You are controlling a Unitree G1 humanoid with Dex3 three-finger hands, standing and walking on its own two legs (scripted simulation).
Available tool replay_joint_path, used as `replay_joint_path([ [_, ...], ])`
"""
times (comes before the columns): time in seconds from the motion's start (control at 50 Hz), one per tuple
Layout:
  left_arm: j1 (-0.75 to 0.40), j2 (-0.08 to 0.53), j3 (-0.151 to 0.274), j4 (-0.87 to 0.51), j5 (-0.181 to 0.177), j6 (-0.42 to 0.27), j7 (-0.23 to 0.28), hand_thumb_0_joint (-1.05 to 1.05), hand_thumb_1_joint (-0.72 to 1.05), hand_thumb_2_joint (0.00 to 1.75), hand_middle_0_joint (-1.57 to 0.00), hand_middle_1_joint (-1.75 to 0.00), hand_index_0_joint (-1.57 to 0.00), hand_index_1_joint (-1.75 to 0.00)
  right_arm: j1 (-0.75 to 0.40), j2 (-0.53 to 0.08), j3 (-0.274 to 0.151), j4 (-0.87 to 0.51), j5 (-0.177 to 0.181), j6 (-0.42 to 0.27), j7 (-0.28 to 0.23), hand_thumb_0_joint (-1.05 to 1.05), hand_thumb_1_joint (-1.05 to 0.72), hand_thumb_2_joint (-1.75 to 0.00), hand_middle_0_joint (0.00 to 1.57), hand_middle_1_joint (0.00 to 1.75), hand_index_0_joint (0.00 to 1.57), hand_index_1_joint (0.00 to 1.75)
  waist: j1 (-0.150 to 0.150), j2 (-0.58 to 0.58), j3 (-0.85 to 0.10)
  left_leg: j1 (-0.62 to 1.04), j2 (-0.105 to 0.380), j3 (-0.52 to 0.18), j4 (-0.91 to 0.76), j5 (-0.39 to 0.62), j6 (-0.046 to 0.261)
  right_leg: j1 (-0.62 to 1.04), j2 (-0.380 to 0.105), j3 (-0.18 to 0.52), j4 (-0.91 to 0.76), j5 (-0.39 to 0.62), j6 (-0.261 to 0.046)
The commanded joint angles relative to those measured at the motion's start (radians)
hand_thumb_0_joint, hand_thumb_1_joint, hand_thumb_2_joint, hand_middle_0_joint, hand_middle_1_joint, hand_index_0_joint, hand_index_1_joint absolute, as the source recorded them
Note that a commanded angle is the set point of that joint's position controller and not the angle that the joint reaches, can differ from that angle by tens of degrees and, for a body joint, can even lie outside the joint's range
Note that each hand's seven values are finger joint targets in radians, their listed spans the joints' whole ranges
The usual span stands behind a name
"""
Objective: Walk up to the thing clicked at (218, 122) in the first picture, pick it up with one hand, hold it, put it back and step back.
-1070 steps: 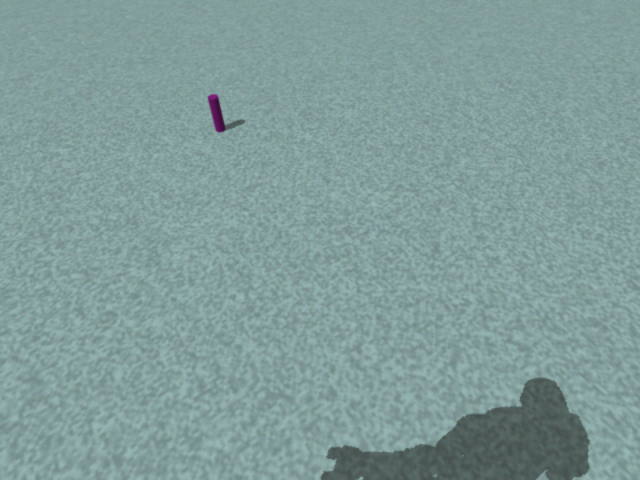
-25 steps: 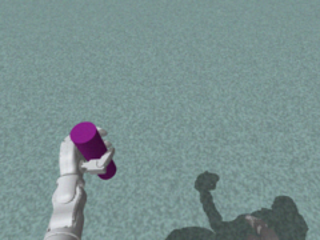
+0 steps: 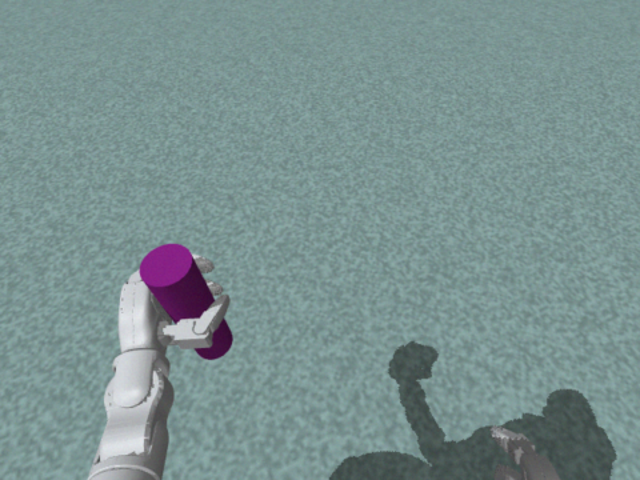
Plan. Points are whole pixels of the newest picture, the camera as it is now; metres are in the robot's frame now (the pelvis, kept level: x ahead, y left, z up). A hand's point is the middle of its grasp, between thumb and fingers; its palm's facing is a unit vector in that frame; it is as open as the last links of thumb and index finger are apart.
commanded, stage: crouch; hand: left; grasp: from the side
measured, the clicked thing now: (193, 309) +0.33 +0.17 +0.03
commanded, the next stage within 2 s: lower in 1.82 s
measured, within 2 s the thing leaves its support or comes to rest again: neither
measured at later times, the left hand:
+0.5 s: hand (214, 345) +0.35 +0.18 -0.12, palm faces +0.16 -0.99 -0.02, open 7.4 cm
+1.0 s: hand (228, 381) +0.37 +0.21 -0.35, palm faces +0.20 -0.98 -0.01, open 7.4 cm
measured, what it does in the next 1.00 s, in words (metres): lowers itself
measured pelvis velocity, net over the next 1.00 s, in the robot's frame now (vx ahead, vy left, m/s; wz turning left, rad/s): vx -0.08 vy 0.00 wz -0.08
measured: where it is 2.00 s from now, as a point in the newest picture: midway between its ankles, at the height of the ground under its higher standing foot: outside the picture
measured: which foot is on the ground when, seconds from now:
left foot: down 0.00-1.00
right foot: down 0.00-1.00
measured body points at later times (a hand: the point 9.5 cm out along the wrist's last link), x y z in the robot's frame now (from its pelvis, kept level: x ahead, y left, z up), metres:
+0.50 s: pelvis -0.03 +0.00 -0.12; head +0.10 +0.02 +0.32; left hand +0.34 +0.24 -0.12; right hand +0.10 -0.27 -0.23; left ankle +0.02 +0.13 -0.70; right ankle +0.00 -0.12 -0.70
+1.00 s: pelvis -0.08 +0.00 -0.32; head +0.12 +0.03 +0.09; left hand +0.36 +0.26 -0.35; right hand +0.03 -0.26 -0.45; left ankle +0.02 +0.13 -0.70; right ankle -0.01 -0.12 -0.70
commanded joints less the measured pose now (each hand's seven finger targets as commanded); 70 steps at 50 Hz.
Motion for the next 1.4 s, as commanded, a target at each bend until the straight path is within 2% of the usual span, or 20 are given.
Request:
replay_joint_path([
  [0.0, -0.265, 0.108, 0.038, -0.206, -0.012, -0.095, 0.007, 0.00, 0.40, 1.18, -1.29, -1.33, -1.30, -1.33, -0.027, -0.124, -0.048, -0.114, -0.005, -0.037, -0.009, 0.00, -0.88, -0.90, 0.20, 0.30, 0.20, 0.30, -0.004, -0.031, -0.255, 0.129, -0.030, 0.017, -0.084, 0.190, 0.033, 0.059, 0.010, 0.007, -0.122, 0.279, 0.004],
  [0.02, -0.217, 0.072, 0.022, -0.126, -0.012, -0.091, 0.005, 0.00, 0.40, 1.19, -1.29, -1.34, -1.30, -1.33, -0.028, -0.126, -0.049, -0.113, -0.005, -0.038, -0.004, 0.00, -0.88, -0.90, 0.20, 0.30, 0.20, 0.30, -0.015, -0.047, -0.219, 0.110, -0.026, 0.013, -0.078, 0.187, 0.036, 0.026, 0.014, 0.003, -0.113, 0.275, 0.004],
  [0.04, -0.281, 0.097, 0.032, -0.196, -0.011, -0.105, 0.009, 0.00, 0.38, 1.18, -1.30, -1.33, -1.31, -1.33, -0.035, -0.129, -0.054, -0.112, -0.006, -0.041, -0.002, 0.00, -0.88, -0.90, 0.20, 0.30, 0.20, 0.30, -0.008, -0.017, -0.212, 0.092, -0.027, 0.014, -0.078, 0.158, 0.031, 0.006, 0.012, 0.005, -0.108, 0.244, -0.003],
  [0.2, -0.344, 0.116, 0.084, -0.004, 0.006, -0.225, 0.009, 0.00, 0.34, 1.17, -1.27, -1.32, -1.28, -1.32, -0.014, -0.136, -0.074, -0.084, -0.025, -0.049, 0.028, 0.00, -0.89, -0.90, 0.20, 0.30, 0.20, 0.30, -0.023, -0.027, -0.247, -0.072, -0.024, -0.007, 0.066, 0.100, 0.032, -0.174, 0.015, 0.005, 0.041, 0.175, -0.012],
  [0.32, -0.385, 0.141, 0.121, 0.142, 0.004, -0.360, -0.024, 0.00, 0.29, 1.18, -1.31, -1.36, -1.32, -1.36, -0.011, -0.157, -0.079, -0.085, -0.041, -0.053, 0.054, 0.00, -0.89, -0.90, 0.20, 0.30, 0.20, 0.30, -0.028, 0.011, -0.413, -0.267, -0.029, -0.020, 0.304, 0.075, 0.034, -0.419, 0.022, 0.009, 0.266, 0.126, -0.022],
  [0.38, -0.435, 0.192, 0.158, 0.154, -0.001, -0.428, -0.043, 0.00, 0.31, 1.19, -1.30, -1.34, -1.30, -1.34, -0.014, -0.168, -0.074, -0.092, -0.048, -0.055, 0.065, 0.00, -0.90, -0.90, 0.20, 0.30, 0.20, 0.30, -0.022, 0.038, -0.549, -0.351, -0.026, -0.033, 0.431, 0.098, 0.039, -0.523, 0.024, 0.012, 0.386, 0.131, -0.024],
  [0.4, -0.458, 0.181, 0.138, 0.167, -0.002, -0.440, -0.054, 0.00, 0.30, 1.18, -1.29, -1.33, -1.30, -1.34, -0.012, -0.172, -0.071, -0.087, -0.050, -0.054, 0.070, 0.00, -0.90, -0.90, 0.20, 0.30, 0.20, 0.30, -0.029, 0.059, -0.563, -0.381, -0.025, -0.036, 0.465, 0.107, 0.037, -0.566, 0.025, 0.011, 0.427, 0.137, -0.026],
  [0.42, -0.474, 0.214, 0.172, 0.179, -0.005, -0.450, -0.056, 0.00, 0.29, 1.18, -1.29, -1.33, -1.29, -1.34, -0.013, -0.179, -0.073, -0.088, -0.049, -0.051, 0.070, 0.00, -0.90, -0.91, 0.20, 0.30, 0.20, 0.30, -0.019, 0.064, -0.568, -0.426, -0.027, -0.034, 0.493, 0.087, 0.036, -0.595, 0.027, 0.016, 0.457, 0.120, -0.026],
  [0.44, -0.488, 0.220, 0.169, 0.193, -0.003, -0.461, -0.064, 0.00, 0.28, 1.18, -1.27, -1.32, -1.27, -1.33, -0.015, -0.177, -0.068, -0.082, -0.055, -0.049, 0.071, 0.00, -0.90, -0.91, 0.20, 0.30, 0.20, 0.30, -0.025, 0.067, -0.601, -0.460, -0.023, -0.036, 0.533, 0.093, 0.039, -0.618, 0.028, 0.027, 0.481, 0.124, -0.023],
  [0.54, -0.549, 0.262, 0.233, 0.226, -0.019, -0.474, -0.064, 0.00, 0.32, 1.23, -1.27, -1.33, -1.27, -1.34, -0.014, -0.201, -0.072, -0.076, -0.064, -0.033, 0.082, 0.00, -0.91, -0.91, 0.20, 0.30, 0.20, 0.30, -0.017, 0.072, -0.692, -0.581, -0.017, -0.044, 0.652, 0.076, 0.037, -0.742, 0.034, 0.027, 0.608, 0.088, -0.025],
  [0.68, -0.655, 0.280, 0.245, 0.323, -0.004, -0.486, -0.108, 0.00, 0.38, 1.28, -1.32, -1.39, -1.33, -1.40, -0.001, -0.212, -0.069, -0.036, -0.080, -0.018, 0.090, 0.00, -0.91, -0.91, 0.20, 0.30, 0.20, 0.30, -0.058, 0.083, -0.734, -0.739, -0.011, -0.060, 0.812, 0.004, 0.036, -0.954, 0.044, -0.001, 0.783, 0.012, -0.036],
  [0.74, -0.686, 0.347, 0.311, 0.375, 0.004, -0.493, -0.110, 0.00, 0.42, 1.29, -1.31, -1.39, -1.32, -1.40, -0.008, -0.220, -0.062, -0.027, -0.088, -0.015, 0.091, 0.00, -0.91, -0.91, 0.20, 0.30, 0.20, 0.30, -0.046, 0.084, -0.750, -0.814, -0.009, -0.061, 0.880, -0.043, 0.033, -1.025, 0.044, -0.012, 0.854, -0.038, -0.039],
  [0.84, -0.789, 0.395, 0.340, 0.395, 0.010, -0.520, -0.122, 0.00, 0.40, 1.30, -1.30, -1.39, -1.30, -1.40, -0.013, -0.213, -0.043, -0.005, -0.107, -0.011, 0.097, 0.00, -0.91, -0.91, 0.20, 0.30, 0.20, 0.30, -0.055, 0.078, -0.784, -0.960, -0.008, -0.035, 1.014, -0.065, 0.040, -1.052, 0.045, 0.011, 0.934, -0.050, -0.027],
  [0.98, -0.873, 0.485, 0.397, 0.444, 0.031, -0.525, -0.132, 0.00, 0.35, 1.27, -1.28, -1.36, -1.28, -1.37, -0.022, -0.233, -0.029, 0.013, -0.120, 0.002, 0.095, 0.00, -0.91, -0.91, 0.20, 0.30, 0.20, 0.30, -0.064, 0.141, -0.765, -1.065, -0.008, -0.029, 1.099, -0.203, 0.028, -1.192, 0.051, -0.031, 1.067, -0.166, -0.038],
  [1.04, -0.860, 0.479, 0.392, 0.487, 0.031, -0.515, -0.138, 0.00, 0.34, 1.24, -1.27, -1.34, -1.27, -1.35, -0.030, -0.237, -0.020, 0.012, -0.121, 0.006, 0.093, 0.00, -0.91, -0.91, 0.20, 0.30, 0.20, 0.30, -0.072, 0.136, -0.731, -1.131, -0.010, -0.026, 1.132, -0.246, 0.028, -1.230, 0.053, -0.039, 1.101, -0.206, -0.037],
  [1.14, -0.862, 0.502, 0.411, 0.493, 0.031, -0.498, -0.157, 0.00, 0.39, 1.25, -1.26, -1.34, -1.27, -1.34, -0.019, -0.265, -0.009, 0.024, -0.129, 0.015, 0.091, 0.00, -0.92, -0.91, 0.20, 0.30, 0.20, 0.30, -0.084, 0.171, -0.740, -1.115, -0.007, -0.043, 1.203, -0.172, 0.027, -1.301, 0.053, -0.079, 1.198, -0.126, -0.040],
  [1.16, -0.864, 0.541, 0.436, 0.478, 0.031, -0.495, -0.154, 0.00, 0.37, 1.25, -1.26, -1.33, -1.26, -1.34, -0.018, -0.269, -0.006, 0.024, -0.128, 0.017, 0.090, 0.00, -0.91, -0.91, 0.20, 0.30, 0.20, 0.30, -0.075, 0.171, -0.744, -1.130, -0.006, -0.042, 1.213, -0.172, 0.026, -1.298, 0.057, -0.078, 1.207, -0.128, -0.041],
  [1.2, -0.878, 0.522, 0.427, 0.487, 0.024, -0.493, -0.157, 0.00, 0.36, 1.24, -1.26, -1.32, -1.25, -1.33, -0.027, -0.266, 0.006, 0.021, -0.133, 0.021, 0.091, 0.00, -0.91, -0.91, 0.20, 0.30, 0.20, 0.30, -0.092, 0.167, -0.713, -1.178, -0.006, -0.043, 1.241, -0.197, 0.028, -1.308, 0.059, -0.081, 1.223, -0.139, -0.039],
  [1.28, -0.874, 0.574, 0.446, 0.510, 0.032, -0.491, -0.158, 0.00, 0.39, 1.23, -1.23, -1.31, -1.24, -1.31, -0.039, -0.276, 0.023, 0.020, -0.142, 0.028, 0.087, 0.00, -0.91, -0.91, 0.20, 0.30, 0.20, 0.30, -0.096, 0.137, -0.653, -1.266, -0.006, -0.042, 1.275, -0.252, 0.033, -1.315, 0.064, -0.087, 1.233, -0.183, -0.031],
  [1.38, -0.870, 0.583, 0.452, 0.496, 0.028, -0.491, -0.161, 0.00, 0.41, 1.23, -1.25, -1.33, -1.26, -1.33, -0.048, -0.291, 0.042, 0.008, -0.154, 0.031, 0.093, 0.00, -0.91, -0.91, 0.20, 0.30, 0.20, 0.30, -0.108, 0.158, -0.654, -1.287, -0.003, -0.055, 1.318, -0.236, 0.031, -1.318, 0.071, -0.103, 1.271, -0.156, -0.030],
])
